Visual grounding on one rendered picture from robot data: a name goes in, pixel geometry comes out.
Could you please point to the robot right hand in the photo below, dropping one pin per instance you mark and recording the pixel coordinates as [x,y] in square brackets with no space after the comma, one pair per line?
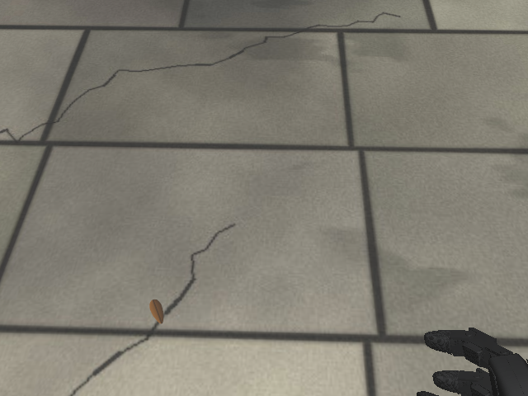
[508,372]

